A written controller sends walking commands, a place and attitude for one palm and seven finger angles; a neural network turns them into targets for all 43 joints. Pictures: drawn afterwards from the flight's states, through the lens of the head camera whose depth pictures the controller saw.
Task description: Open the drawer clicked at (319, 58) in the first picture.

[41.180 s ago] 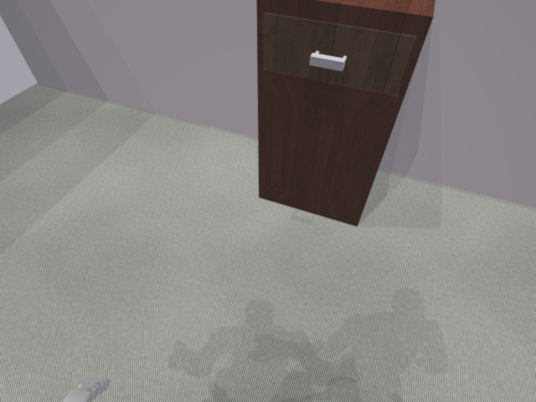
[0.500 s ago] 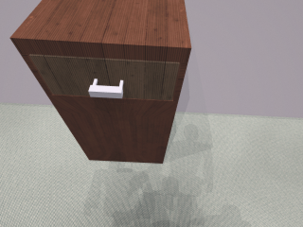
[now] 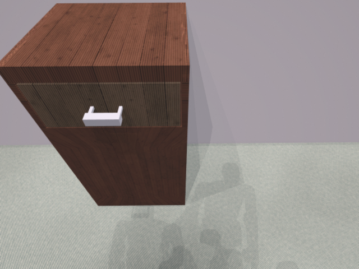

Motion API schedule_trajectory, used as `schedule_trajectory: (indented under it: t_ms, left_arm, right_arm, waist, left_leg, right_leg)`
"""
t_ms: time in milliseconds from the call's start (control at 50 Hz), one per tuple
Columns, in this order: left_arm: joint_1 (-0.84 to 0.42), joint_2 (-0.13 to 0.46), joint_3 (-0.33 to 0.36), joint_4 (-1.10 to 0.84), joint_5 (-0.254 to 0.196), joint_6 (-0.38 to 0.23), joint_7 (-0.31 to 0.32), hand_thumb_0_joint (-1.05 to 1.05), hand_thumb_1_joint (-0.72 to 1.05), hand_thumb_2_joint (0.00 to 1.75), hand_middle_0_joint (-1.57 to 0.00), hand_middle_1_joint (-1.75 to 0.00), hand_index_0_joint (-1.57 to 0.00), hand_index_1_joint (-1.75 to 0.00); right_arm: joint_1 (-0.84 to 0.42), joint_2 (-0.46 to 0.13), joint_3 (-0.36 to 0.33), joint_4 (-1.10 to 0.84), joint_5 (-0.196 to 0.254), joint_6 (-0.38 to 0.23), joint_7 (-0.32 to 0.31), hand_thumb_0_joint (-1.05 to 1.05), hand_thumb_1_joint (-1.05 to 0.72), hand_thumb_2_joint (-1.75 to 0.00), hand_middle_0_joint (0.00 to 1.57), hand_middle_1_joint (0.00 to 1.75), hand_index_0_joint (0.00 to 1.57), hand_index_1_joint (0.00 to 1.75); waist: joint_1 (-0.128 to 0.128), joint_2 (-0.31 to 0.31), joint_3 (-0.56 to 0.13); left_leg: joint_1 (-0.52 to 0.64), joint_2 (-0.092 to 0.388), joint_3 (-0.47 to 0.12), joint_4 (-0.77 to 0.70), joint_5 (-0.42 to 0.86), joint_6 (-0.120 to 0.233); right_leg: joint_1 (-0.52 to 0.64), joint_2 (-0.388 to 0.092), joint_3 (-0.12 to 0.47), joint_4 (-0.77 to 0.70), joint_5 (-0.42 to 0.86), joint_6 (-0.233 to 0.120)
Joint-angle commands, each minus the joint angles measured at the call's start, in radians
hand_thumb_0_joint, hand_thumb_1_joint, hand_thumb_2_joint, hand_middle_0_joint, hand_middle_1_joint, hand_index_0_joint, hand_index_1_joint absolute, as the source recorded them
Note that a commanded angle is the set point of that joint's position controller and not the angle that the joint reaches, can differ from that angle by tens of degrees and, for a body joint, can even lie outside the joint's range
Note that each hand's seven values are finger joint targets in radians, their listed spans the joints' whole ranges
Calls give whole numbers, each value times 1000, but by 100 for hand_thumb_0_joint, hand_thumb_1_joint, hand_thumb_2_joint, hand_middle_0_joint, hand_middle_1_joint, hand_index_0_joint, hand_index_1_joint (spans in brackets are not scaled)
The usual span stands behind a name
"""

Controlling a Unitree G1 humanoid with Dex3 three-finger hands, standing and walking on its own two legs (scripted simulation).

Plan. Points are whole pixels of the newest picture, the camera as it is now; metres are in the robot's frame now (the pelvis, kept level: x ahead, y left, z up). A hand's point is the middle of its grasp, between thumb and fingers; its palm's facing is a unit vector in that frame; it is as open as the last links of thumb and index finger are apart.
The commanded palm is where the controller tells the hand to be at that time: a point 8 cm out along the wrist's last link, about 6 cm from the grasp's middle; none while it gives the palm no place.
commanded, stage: come to a stop and stand still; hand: left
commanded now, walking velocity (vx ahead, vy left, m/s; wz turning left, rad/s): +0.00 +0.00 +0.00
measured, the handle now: (104, 114) +0.54 +0.24 +0.01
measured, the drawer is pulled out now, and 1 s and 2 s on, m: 0.00 0.00 0.00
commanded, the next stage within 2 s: look again from close up in 0.84 s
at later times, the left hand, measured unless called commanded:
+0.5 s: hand out of the picture +0.02 +0.16 -0.18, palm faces +0.04 -0.98 -0.17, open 7.4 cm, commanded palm none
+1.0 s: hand out of the picture +0.06 +0.19 -0.18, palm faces -0.02 -0.98 -0.22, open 7.4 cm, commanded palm none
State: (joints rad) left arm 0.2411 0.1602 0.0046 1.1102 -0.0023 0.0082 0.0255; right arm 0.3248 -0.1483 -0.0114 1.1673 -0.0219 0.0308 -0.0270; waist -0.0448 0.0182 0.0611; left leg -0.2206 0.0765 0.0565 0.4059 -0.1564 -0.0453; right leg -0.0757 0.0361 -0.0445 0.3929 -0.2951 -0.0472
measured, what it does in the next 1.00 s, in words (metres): stands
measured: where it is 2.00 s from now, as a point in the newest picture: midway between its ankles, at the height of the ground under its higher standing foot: outside the picture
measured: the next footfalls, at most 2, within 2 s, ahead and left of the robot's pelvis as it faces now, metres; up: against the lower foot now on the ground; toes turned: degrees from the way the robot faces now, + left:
none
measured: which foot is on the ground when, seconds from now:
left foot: down 0.00-1.00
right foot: down 0.00-1.00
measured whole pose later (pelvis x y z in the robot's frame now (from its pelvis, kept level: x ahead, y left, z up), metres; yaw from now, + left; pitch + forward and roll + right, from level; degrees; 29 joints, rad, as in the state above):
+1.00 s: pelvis +0.04 +0.02 +0.00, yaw -2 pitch +0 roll +0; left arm 0.26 0.15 0.00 1.08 0.01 -0.03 0.05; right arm 0.22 -0.17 -0.01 1.09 -0.01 0.01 -0.03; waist -0.01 0.01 0.07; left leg -0.25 0.07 0.07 0.54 -0.27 -0.01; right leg -0.05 0.02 -0.01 0.39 -0.34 -0.02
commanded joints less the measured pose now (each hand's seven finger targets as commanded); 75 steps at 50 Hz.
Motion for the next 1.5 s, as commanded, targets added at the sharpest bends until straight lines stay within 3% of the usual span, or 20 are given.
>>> schedule_trajectory:
  t_ms: [0,80,320,420,540,740,900,920,940,960,980,1000,1020,1060,1100,1140,1180,1280,1360,1480]
  left_arm:
    - [70,106,20,-22,2,-22,15,0,90,90,-20,-30,-20,-30]
    - [97,99,20,-10,1,-25,18,0,90,90,-20,-30,-20,-30]
    - [131,80,19,3,7,-24,21,0,90,90,-20,-30,-20,-30]
    - [128,84,21,0,8,-25,21,0,90,90,-20,-30,-20,-30]
    - [130,92,24,-5,8,-25,22,0,90,90,-20,-30,-20,-30]
    - [118,107,27,-15,7,-24,22,0,90,90,-20,-30,-20,-30]
    - [102,112,25,-20,7,-22,19,0,90,90,-20,-30,-20,-30]
    - [184,119,15,-14,29,-64,61,0,90,90,-20,-30,-20,-30]
    - [129,171,33,-67,31,-71,56,0,90,90,-20,-30,-20,-30]
    - [104,169,26,-87,24,-76,47,0,90,90,-20,-30,-20,-30]
    - [102,167,21,-87,22,-77,46,0,90,90,-20,-30,-20,-30]
    - [101,162,22,-105,16,-72,44,0,90,90,-20,-30,-20,-30]
    - [104,145,22,-115,10,-67,44,0,90,90,-20,-30,-20,-30]
    - [114,102,15,-120,9,-49,43,0,90,90,-20,-30,-20,-30]
    - [122,93,12,-114,13,-30,38,0,90,90,-20,-30,-20,-30]
    - [126,103,7,-110,16,-21,32,0,90,90,-20,-30,-20,-30]
    - [106,115,4,-115,17,-17,26,0,90,90,-20,-30,-20,-30]
    - [98,117,2,-119,18,-7,17,0,90,90,-20,-30,-20,-30]
    - [124,115,-1,-105,20,-11,11,0,90,90,-20,-30,-20,-30]
    - [138,113,-5,-76,17,-22,10,0,90,90,-20,-30,-20,-30]
  right_arm:
    - [45,-82,-10,-32,5,-19,-8,0,-90,-90,20,30,20,30]
    - [40,-81,-8,-33,7,-22,-13,0,-90,-90,20,30,20,30]
    - [-1,-77,-8,-47,9,-22,-21,0,-90,-90,20,30,20,30]
    - [-15,-89,-9,-58,8,-25,-23,0,-90,-90,20,30,20,30]
    - [-29,-100,-8,-68,9,-27,-25,0,-90,-90,20,30,20,30]
    - [-32,-110,-8,-67,8,-29,-25,0,-90,-90,20,30,20,30]
    - [-30,-112,-5,-61,8,-29,-21,0,-90,-90,20,30,20,30]
    - [-139,-136,-16,-143,18,-56,-6,0,-90,-90,20,30,20,30]
    - [-70,-74,-9,-179,13,-54,4,0,-90,-90,20,30,20,30]
    - [-52,-79,-15,-179,9,-56,0,0,-90,-90,20,30,20,30]
    - [-13,-75,-13,-169,13,-58,2,0,-90,-90,20,30,20,30]
    - [27,-98,-13,-165,7,-60,5,0,-90,-90,20,30,20,30]
    - [45,-122,-15,-166,7,-62,2,0,-90,-90,20,30,20,30]
    - [28,-149,-18,-168,8,-61,-7,0,-90,-90,20,30,20,30]
    - [-7,-144,-12,-177,8,-52,-9,0,-90,-90,20,30,20,30]
    - [-33,-139,-7,-188,9,-46,-5,0,-90,-90,20,30,20,30]
    - [-39,-135,-6,-192,9,-43,2,0,-90,-90,20,30,20,30]
    - [-28,-152,-9,-178,4,-42,8,0,-90,-90,20,30,20,30]
    - [-30,-159,-9,-175,5,-47,9,0,-90,-90,20,30,20,30]
    - [-15,-144,-4,-143,11,-57,6,0,-90,-90,20,30,20,30]
  waist:
    - [25,-38,11]
    - [30,-47,2]
    - [31,-37,22]
    - [31,-16,-7]
    - [35,-39,-23]
    - [39,-39,-35]
    - [41,-24,-6]
    - [78,-9,-14]
    - [22,-73,-59]
    - [11,-35,-89]
    - [-2,-92,-131]
    - [0,-48,-189]
    - [-1,-49,-215]
    - [23,44,-157]
    - [43,96,-45]
    - [51,12,43]
    - [40,-51,69]
    - [45,3,79]
    - [55,-6,12]
    - [50,-17,-22]
  left_leg:
    - [87,39,-46,-19,76,36]
    - [93,41,-42,-6,124,37]
    - [114,42,-37,7,162,44]
    - [137,45,-33,14,207,47]
    - [140,42,-28,29,264,49]
    - [154,43,-25,32,327,51]
    - [140,42,-37,-4,264,53]
    - [77,23,37,284,292,37]
    - [-82,-25,2,266,-98,58]
    - [-91,-42,17,197,-169,70]
    - [-51,-33,20,139,-90,69]
    - [24,-34,17,131,73,78]
    - [80,2,-27,165,266,100]
    - [125,71,-69,161,473,122]
    - [47,83,-101,113,379,134]
    - [-34,53,-96,93,175,120]
    - [-50,28,-80,65,12,101]
    - [-79,41,-131,-55,-226,109]
    - [-59,49,-142,-84,-250,114]
    - [13,38,-101,-40,-90,105]
  right_leg:
    - [-129,-141,118,-136,127,1]
    - [-95,-144,103,-107,284,7]
    - [-93,-141,93,-89,378,18]
    - [-71,-141,91,-78,418,17]
    - [-36,-145,78,-64,519,24]
    - [-15,-145,66,-49,547,23]
    - [-31,-140,72,-74,406,21]
    - [-121,-199,177,-56,916,98]
    - [40,-237,170,48,1084,43]
    - [76,-238,159,109,1150,-3]
    - [70,-208,122,132,1057,-10]
    - [81,-172,95,190,981,-4]
    - [25,-138,81,211,798,4]
    - [-92,-92,60,176,397,14]
    - [-134,-66,54,126,118,13]
    - [-157,-80,80,76,78,5]
    - [-191,-91,102,49,37,7]
    - [-213,-76,83,58,-117,12]
    - [-180,-84,83,57,-80,15]
    - [-188,-106,106,20,-1,19]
